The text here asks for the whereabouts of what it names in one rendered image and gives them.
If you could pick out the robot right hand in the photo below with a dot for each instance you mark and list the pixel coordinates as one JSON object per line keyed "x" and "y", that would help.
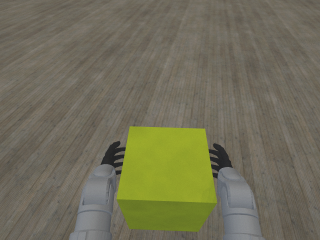
{"x": 222, "y": 160}

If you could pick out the robot left forearm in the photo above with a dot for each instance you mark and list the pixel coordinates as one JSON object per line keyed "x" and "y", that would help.
{"x": 96, "y": 205}

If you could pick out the robot left hand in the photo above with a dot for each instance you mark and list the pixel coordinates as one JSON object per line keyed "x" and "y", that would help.
{"x": 110, "y": 156}

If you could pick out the carton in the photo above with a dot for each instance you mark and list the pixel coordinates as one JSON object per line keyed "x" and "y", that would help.
{"x": 166, "y": 180}

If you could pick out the robot right forearm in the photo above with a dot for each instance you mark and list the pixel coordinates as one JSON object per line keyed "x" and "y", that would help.
{"x": 239, "y": 211}

